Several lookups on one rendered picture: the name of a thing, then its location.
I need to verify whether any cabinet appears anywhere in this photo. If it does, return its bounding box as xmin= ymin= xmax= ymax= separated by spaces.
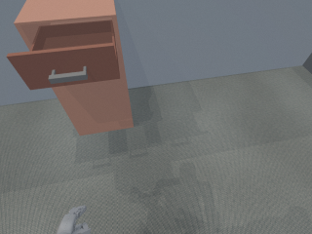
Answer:
xmin=14 ymin=0 xmax=134 ymax=136

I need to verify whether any drawer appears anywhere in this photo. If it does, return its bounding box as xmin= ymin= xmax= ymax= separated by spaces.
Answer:
xmin=7 ymin=19 xmax=120 ymax=91

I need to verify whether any handle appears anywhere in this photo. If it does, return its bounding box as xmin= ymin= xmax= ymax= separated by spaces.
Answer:
xmin=48 ymin=66 xmax=88 ymax=84

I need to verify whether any left robot hand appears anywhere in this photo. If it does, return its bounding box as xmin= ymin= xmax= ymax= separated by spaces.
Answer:
xmin=56 ymin=205 xmax=91 ymax=234

